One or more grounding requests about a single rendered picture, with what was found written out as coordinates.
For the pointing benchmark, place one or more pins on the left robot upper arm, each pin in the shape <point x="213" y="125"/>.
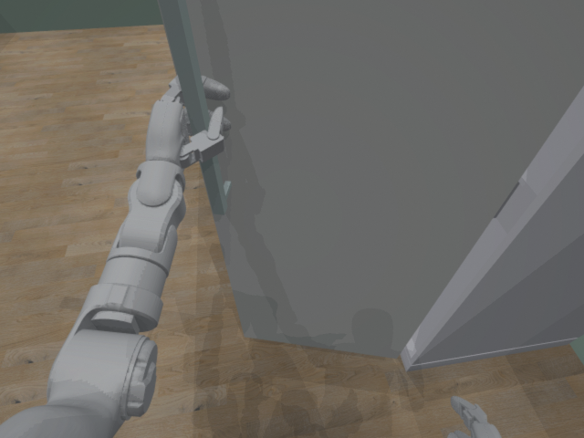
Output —
<point x="102" y="379"/>

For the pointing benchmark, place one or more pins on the fridge door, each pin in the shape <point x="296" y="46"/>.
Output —
<point x="371" y="144"/>

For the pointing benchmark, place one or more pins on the handle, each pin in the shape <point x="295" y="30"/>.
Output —
<point x="177" y="22"/>

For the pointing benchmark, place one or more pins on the robot right hand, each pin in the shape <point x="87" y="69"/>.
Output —
<point x="475" y="420"/>

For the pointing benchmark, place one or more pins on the left robot forearm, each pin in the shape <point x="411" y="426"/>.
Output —
<point x="127" y="298"/>

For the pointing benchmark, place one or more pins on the robot left hand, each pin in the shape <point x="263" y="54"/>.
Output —
<point x="169" y="127"/>

